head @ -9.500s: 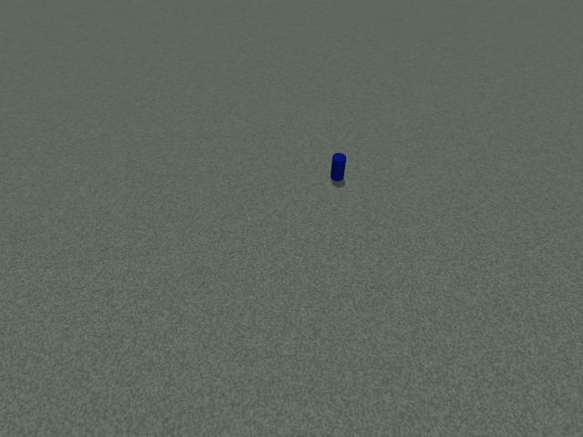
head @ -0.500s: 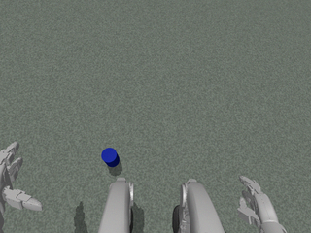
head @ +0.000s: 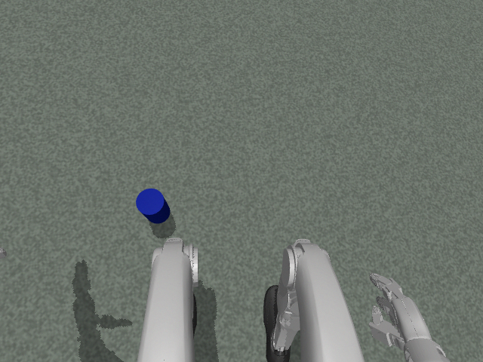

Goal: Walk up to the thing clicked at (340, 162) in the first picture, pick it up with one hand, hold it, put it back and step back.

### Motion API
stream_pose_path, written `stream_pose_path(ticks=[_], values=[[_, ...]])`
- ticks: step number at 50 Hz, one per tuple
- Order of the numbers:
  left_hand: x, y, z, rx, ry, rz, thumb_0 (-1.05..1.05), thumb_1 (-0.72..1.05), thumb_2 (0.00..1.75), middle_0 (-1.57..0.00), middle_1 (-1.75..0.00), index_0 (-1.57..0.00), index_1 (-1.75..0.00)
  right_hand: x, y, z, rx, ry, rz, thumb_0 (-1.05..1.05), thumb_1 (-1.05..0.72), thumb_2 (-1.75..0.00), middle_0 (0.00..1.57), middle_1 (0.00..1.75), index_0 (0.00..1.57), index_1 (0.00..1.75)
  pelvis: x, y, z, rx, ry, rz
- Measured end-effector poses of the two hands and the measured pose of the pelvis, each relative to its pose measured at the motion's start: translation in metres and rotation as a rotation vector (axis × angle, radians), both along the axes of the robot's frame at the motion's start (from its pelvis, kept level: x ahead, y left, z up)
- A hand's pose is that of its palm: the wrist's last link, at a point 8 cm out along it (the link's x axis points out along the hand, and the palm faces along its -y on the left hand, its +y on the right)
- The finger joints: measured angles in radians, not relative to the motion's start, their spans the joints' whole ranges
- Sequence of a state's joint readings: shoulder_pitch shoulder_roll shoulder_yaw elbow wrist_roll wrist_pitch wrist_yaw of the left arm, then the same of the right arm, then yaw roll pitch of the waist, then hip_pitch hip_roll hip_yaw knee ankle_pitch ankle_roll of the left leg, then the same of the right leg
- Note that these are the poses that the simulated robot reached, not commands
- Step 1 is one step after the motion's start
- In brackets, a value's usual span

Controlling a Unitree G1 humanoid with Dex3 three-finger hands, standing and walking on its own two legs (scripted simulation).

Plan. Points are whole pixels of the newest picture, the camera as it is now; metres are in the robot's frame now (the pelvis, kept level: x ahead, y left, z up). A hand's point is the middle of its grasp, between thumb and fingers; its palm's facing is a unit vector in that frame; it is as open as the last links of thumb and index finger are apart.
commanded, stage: go down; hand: left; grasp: from the side
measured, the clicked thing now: (154, 207) +0.42 +0.23 -0.41
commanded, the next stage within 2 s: approach in 1.18 s
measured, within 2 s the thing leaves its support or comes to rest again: neither
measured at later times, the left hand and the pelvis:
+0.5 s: hand out of the picture +0.33 +0.43 -0.06, palm faces +0.26 -0.96 -0.13, open 16.8 cm; pelvis -0.02 +0.00 -0.07, yaw -2 degrees
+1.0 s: hand out of the picture +0.34 +0.44 -0.08, palm faces +0.26 -0.96 -0.11, open 17.1 cm; pelvis -0.02 +0.00 -0.09, yaw -2 degrees
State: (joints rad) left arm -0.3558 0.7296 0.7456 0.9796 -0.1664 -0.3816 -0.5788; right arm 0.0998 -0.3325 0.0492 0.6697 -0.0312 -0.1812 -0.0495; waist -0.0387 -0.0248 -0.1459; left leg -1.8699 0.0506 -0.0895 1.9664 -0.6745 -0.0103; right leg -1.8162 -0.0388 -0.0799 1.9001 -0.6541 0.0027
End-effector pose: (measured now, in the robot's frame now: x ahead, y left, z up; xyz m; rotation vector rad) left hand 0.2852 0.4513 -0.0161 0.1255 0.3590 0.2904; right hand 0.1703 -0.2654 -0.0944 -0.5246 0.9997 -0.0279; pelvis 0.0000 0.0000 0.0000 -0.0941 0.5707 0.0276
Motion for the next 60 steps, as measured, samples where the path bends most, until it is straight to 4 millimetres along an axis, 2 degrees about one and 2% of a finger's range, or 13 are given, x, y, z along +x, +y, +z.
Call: stream_pose_path(ticks=[14,25,48,60], values=[[0.008,0.018,-0.024,-0.005,-0.087,-0.005,-0.01,-0.38,0.10,-0.06,-0.09,-0.06,-0.10,-0.015,-0.003,-0.040,-0.030,0.036,0.024,0.00,-0.88,-0.89,0.20,0.30,0.20,0.30,-0.011,0.001,-0.042,-0.012,-0.010,-0.009],[0.014,0.025,-0.036,-0.010,-0.132,-0.016,-0.01,-0.40,0.11,-0.06,-0.09,-0.05,-0.10,-0.020,-0.001,-0.060,-0.037,0.033,0.042,0.00,-0.88,-0.90,0.20,0.30,0.21,0.30,-0.016,0.002,-0.065,-0.021,-0.024,-0.014],[0.023,0.031,-0.058,-0.016,-0.180,-0.022,-0.01,-0.47,0.12,-0.06,-0.10,-0.05,-0.12,-0.037,-0.011,-0.089,-0.057,0.110,0.040,0.00,-0.89,-0.90,0.20,0.30,0.20,0.30,-0.016,0.002,-0.093,-0.025,-0.028,-0.020],[0.022,0.036,-0.067,-0.020,-0.201,-0.028,-0.01,-0.49,0.12,-0.06,-0.10,-0.05,-0.12,-0.032,-0.008,-0.095,-0.063,0.118,0.050,0.00,-0.90,-0.90,0.20,0.30,0.20,0.30,-0.014,0.005,-0.100,-0.033,-0.029,-0.019]])
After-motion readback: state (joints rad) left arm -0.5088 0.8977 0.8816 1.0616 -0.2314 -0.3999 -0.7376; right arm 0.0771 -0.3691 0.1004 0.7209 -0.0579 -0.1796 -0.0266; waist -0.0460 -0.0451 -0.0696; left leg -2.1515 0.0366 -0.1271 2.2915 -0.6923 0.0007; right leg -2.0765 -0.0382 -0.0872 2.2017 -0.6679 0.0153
